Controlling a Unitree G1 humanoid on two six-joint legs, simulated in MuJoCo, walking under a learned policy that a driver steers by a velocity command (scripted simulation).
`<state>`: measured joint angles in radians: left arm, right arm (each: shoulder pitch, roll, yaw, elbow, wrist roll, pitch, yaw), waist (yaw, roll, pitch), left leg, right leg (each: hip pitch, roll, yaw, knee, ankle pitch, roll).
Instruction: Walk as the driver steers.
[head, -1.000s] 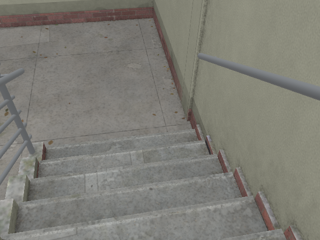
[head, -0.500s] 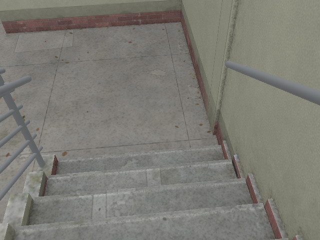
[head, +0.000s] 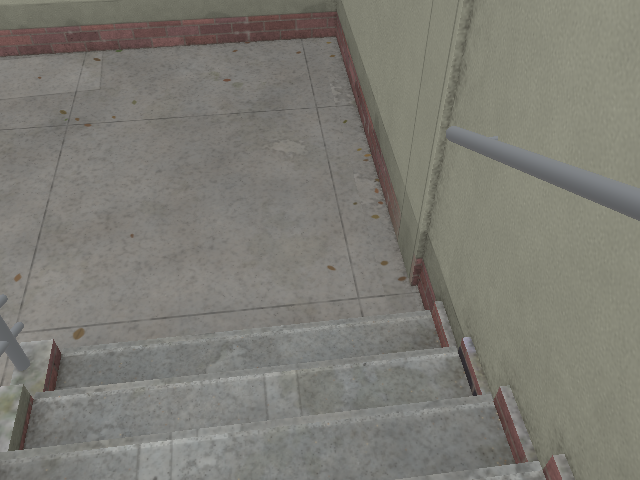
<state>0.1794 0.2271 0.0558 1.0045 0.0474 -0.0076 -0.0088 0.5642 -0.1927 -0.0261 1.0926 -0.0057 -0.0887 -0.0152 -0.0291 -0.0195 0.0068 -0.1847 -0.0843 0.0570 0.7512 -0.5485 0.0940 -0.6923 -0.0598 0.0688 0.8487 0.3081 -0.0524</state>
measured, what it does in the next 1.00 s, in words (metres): goes down, turning left: right foot 0.16 m lower, then left foot 0.16 m lower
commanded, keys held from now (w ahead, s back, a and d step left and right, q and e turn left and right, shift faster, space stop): w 0.24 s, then w+q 0.76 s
